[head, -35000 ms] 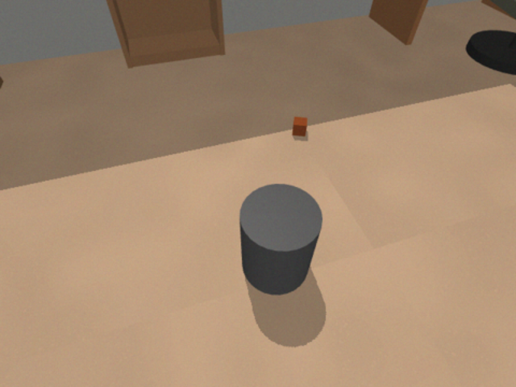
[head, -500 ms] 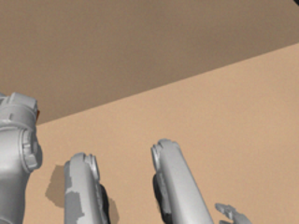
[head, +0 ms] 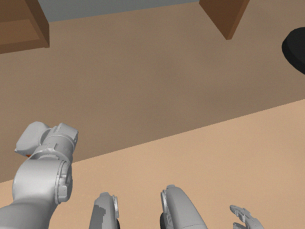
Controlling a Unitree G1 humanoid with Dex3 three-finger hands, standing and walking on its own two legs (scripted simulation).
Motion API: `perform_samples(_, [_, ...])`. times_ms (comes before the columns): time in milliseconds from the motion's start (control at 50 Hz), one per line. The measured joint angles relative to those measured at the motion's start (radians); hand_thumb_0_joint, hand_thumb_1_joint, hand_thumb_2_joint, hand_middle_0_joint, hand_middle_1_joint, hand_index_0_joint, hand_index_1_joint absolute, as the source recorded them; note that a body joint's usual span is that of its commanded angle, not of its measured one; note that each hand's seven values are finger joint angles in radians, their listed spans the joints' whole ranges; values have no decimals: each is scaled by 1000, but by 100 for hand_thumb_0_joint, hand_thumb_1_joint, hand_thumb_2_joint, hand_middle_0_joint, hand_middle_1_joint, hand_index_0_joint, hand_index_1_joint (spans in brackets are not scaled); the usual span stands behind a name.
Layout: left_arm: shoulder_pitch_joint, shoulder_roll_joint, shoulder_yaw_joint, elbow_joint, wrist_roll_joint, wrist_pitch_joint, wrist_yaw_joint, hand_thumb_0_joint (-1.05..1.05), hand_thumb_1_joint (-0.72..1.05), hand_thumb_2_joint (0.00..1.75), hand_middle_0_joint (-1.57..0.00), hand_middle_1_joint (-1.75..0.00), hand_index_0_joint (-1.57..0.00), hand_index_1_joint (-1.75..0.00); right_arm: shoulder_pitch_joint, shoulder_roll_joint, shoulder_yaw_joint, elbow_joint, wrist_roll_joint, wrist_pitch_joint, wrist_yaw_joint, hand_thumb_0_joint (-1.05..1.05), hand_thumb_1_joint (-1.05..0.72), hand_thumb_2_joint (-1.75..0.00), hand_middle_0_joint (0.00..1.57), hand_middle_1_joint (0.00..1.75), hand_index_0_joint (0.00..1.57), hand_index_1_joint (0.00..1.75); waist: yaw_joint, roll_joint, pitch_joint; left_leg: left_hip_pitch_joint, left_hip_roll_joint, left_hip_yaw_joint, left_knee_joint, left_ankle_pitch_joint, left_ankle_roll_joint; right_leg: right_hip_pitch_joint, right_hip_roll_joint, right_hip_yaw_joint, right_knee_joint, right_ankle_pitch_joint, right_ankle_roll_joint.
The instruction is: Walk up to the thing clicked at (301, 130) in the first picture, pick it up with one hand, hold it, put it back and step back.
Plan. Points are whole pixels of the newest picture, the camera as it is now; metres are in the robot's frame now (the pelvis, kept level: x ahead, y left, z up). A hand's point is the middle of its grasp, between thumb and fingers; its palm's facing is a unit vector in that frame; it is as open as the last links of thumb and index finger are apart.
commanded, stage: lift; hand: left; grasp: from above
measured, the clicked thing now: (51, 150) +0.38 +0.27 -0.09
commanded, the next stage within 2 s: hold in 0.48 s
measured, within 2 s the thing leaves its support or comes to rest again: neither
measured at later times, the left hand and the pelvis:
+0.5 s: hand (30, 137) +0.36 +0.26 +0.04, palm faces -0.15 -0.42 -0.89, open 10.9 cm; pelvis +0.03 +0.01 +0.09, yaw +1 degrees
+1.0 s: hand (28, 122) +0.38 +0.25 +0.08, palm faces -0.11 -0.41 -0.91, open 10.9 cm; pelvis +0.05 +0.02 +0.11, yaw +1 degrees
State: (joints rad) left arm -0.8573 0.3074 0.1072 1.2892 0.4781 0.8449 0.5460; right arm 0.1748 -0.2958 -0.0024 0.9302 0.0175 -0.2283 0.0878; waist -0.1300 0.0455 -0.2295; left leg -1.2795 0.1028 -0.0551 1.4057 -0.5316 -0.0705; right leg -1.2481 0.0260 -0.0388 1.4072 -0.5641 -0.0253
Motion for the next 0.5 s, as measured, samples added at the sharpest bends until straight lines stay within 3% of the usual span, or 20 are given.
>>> perform_samples(220, [23, -49, 10, -34, -55, 26, 16, 0, -10, 61, -57, -72, -56, -68, 17, 7, -10, -8, -20, 36, 9, 1, -90, -90, 20, 30, 20, 30, 27, 14, 44, 196, -6, 18, -197, 58, 5, 195, -6, 7, -195, 56, 7])
perform_samples(500, [85, -91, -51, -92, -47, 82, -6, 0, -10, 61, -58, -72, -56, -68, 34, 9, -5, -13, -7, 47, 18, 1, -90, -89, 20, 30, 20, 30, 47, 3, 82, 446, -24, 44, -419, 124, 23, 449, -23, 20, -424, 126, 24])
